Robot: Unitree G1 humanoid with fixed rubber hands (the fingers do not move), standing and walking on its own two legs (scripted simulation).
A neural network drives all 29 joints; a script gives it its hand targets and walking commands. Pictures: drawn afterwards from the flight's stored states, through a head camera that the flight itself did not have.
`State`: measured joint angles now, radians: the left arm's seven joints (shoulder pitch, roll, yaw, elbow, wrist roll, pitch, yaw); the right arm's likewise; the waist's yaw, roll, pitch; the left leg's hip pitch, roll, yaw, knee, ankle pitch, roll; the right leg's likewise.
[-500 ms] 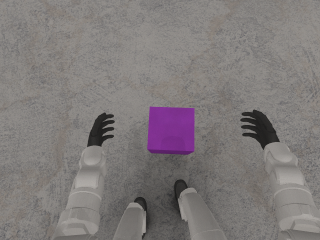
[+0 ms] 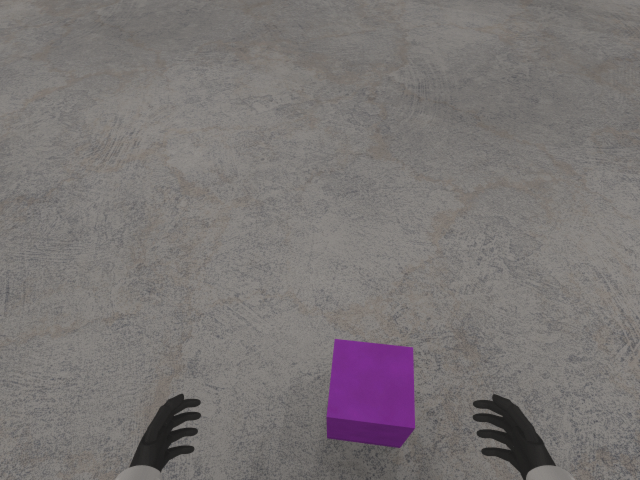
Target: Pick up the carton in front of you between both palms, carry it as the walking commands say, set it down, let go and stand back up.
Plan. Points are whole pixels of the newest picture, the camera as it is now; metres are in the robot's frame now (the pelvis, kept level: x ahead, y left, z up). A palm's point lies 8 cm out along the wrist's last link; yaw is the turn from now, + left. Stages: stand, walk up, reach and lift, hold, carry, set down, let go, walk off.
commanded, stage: let go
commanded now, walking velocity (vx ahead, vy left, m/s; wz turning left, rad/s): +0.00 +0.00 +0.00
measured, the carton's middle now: (368, 394) +0.40 -0.10 -0.65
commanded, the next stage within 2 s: stand in 0.40 s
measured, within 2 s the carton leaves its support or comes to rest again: neither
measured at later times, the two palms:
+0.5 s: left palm (145, 475) +0.15 +0.24 -0.08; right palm (561, 453) +0.17 -0.27 -0.08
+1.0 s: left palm out of the picture +0.13 +0.27 -0.09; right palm (587, 471) +0.15 -0.31 -0.10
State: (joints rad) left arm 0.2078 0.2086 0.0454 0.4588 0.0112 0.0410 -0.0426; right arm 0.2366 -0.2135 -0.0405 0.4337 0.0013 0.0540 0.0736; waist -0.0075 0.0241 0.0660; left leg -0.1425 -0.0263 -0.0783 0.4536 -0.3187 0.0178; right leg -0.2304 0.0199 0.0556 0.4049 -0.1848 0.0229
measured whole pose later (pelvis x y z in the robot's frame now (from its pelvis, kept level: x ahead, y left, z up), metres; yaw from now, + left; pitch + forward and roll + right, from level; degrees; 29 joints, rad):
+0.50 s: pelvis +0.01 -0.01 -0.01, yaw +1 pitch +0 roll -1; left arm 0.20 0.25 0.03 0.61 0.04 0.05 0.01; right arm 0.22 -0.29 -0.05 0.50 -0.04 0.10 -0.01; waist 0.00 0.04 0.01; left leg -0.15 -0.01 -0.08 0.52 -0.37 0.00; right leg -0.25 0.03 0.04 0.51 -0.26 0.00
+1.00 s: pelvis +0.02 -0.03 -0.01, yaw +2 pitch +0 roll +0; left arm 0.14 0.32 0.03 0.85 0.04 0.00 0.02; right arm 0.22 -0.36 -0.03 0.73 -0.03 0.01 -0.03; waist 0.01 0.04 0.01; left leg -0.12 -0.01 -0.10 0.48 -0.36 -0.02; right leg -0.23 0.03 0.01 0.50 -0.27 -0.01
